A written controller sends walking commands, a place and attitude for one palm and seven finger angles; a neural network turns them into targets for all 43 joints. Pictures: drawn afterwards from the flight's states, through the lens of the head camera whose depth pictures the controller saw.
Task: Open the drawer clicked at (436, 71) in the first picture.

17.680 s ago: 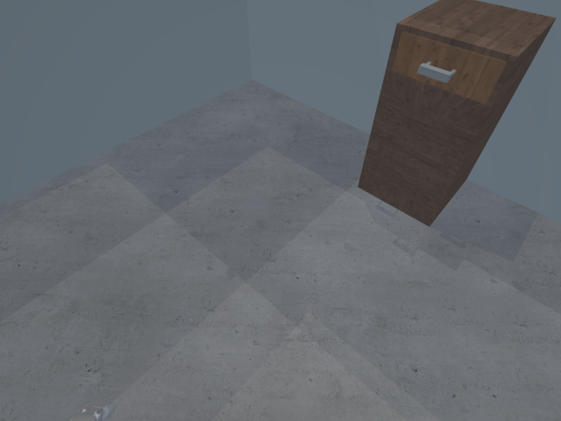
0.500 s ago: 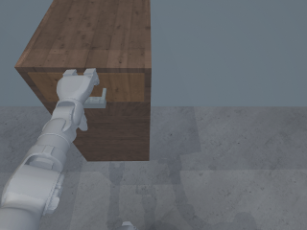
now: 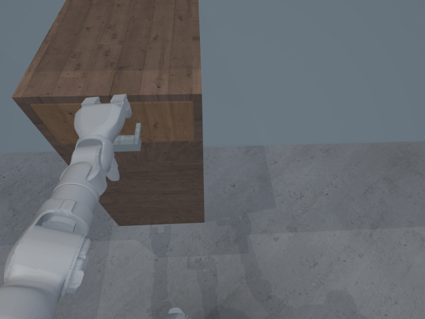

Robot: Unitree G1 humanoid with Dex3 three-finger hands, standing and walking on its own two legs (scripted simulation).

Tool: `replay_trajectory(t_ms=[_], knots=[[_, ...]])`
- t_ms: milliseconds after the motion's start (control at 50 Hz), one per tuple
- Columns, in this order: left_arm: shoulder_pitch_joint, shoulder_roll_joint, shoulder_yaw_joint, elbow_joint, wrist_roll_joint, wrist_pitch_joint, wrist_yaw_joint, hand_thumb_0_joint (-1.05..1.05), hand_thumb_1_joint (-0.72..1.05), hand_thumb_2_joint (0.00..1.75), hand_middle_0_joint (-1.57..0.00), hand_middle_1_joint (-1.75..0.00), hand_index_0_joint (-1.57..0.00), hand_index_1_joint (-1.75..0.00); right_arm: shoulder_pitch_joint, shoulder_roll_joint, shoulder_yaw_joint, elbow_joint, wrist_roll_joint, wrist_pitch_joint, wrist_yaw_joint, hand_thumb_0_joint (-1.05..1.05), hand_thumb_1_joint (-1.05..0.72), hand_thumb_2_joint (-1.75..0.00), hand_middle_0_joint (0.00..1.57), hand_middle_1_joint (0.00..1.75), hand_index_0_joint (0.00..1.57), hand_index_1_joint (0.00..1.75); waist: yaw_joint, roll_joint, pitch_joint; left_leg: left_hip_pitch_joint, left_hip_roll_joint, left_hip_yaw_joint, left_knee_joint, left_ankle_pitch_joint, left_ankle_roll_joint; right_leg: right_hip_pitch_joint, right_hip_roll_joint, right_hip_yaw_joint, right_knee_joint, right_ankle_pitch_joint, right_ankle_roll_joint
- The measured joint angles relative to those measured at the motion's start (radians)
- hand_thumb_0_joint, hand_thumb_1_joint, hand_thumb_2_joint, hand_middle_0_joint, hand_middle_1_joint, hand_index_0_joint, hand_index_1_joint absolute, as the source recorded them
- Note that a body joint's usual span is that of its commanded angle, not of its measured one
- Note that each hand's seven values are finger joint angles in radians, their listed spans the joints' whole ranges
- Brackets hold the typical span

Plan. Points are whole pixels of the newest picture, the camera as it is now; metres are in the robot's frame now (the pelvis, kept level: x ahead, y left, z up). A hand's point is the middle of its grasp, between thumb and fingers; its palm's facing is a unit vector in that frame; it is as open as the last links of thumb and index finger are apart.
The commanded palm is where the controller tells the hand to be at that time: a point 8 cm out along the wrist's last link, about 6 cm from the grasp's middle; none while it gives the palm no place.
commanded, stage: re-aim the fingers above the handle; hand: left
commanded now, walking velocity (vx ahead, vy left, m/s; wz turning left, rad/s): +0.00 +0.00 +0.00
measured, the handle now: (118, 135) +0.53 +0.20 -0.02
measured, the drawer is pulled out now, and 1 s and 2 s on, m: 0.00 0.00 0.00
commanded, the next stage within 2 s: lower the fingers behind the handle in 0.28 s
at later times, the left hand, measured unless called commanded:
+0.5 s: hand (111, 141) +0.47 +0.19 +0.04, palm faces -0.07 -0.05 -1.00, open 13.9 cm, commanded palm +0.45 +0.19 +0.09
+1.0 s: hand (117, 152) +0.47 +0.19 +0.00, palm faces -0.07 -0.05 -1.00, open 13.8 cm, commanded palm +0.46 +0.19 +0.05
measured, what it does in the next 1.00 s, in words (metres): stands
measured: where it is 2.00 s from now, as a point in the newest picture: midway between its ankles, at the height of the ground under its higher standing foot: outside the picture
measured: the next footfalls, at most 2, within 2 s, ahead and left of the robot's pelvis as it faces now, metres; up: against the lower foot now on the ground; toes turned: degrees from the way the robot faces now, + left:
none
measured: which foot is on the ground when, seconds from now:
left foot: down 0.00-1.00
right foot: down 0.00-1.00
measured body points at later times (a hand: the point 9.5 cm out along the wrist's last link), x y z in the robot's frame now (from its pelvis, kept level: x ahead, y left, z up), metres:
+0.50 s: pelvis +0.00 -0.01 +0.00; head +0.08 -0.01 +0.45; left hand +0.46 +0.19 +0.09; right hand +0.04 -0.28 -0.13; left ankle +0.03 +0.07 -0.70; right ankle -0.04 -0.11 -0.70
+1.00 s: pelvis +0.00 -0.01 -0.01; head +0.09 -0.01 +0.43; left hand +0.46 +0.19 +0.06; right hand +0.02 -0.28 -0.14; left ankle +0.03 +0.07 -0.70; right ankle -0.04 -0.11 -0.70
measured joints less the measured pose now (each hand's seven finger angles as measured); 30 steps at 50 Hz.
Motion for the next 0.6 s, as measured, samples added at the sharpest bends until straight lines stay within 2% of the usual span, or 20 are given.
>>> replay_trajectory(t_ms=[200, 320, 440, 600], knots=[[0.022, 0.0, -0.029, -0.036, -0.009, -0.046, -0.007, 0.0, -0.49, 0.3, -0.32, -1.2, -0.32, -1.2, -0.004, -0.009, -0.01, 0.014, 0.0, -0.01, -0.003, 0.01, -0.91, -0.9, 0.2, 0.3, 0.21, 0.3, 0.012, -0.006, 0.001, 0.013, -0.004, -0.018, -0.007, 0.004, -0.008, 0.02, -0.001, -0.017, -0.011, -0.001, -0.008], [0.015, -0.011, -0.015, -0.028, -0.002, -0.03, 0.018, 0.0, -0.49, 0.3, -0.32, -1.2, -0.32, -1.2, -0.025, -0.015, -0.01, 0.009, 0.0, -0.007, 0.002, 0.01, -0.91, -0.9, 0.2, 0.3, 0.2, 0.3, 0.011, -0.007, -0.004, 0.009, -0.002, -0.016, -0.004, 0.002, -0.011, 0.013, 0.001, -0.015, -0.002, -0.004, -0.011], [0.018, 0.001, -0.014, -0.013, -0.007, -0.003, 0.001, 0.0, -0.49, 0.3, -0.32, -1.2, -0.32, -1.2, -0.032, -0.012, -0.006, -0.005, 0.003, -0.003, -0.001, 0.01, -0.91, -0.9, 0.2, 0.3, 0.2, 0.3, 0.01, -0.005, 0.0, 0.021, 0.001, -0.014, -0.012, 0.003, -0.015, 0.023, 0.004, -0.012, -0.01, -0.002, -0.015], [0.051, 0.007, -0.014, -0.035, -0.004, -0.062, -0.017, 0.0, -0.49, 0.3, -0.32, -1.2, -0.32, -1.2, -0.023, -0.006, -0.005, -0.002, 0.0, -0.007, -0.006, 0.01, -0.91, -0.9, 0.2, 0.3, 0.21, 0.3, 0.015, -0.011, -0.006, 0.008, 0.001, -0.02, -0.001, -0.003, -0.019, 0.011, 0.005, -0.018, 0.001, -0.009, -0.019]])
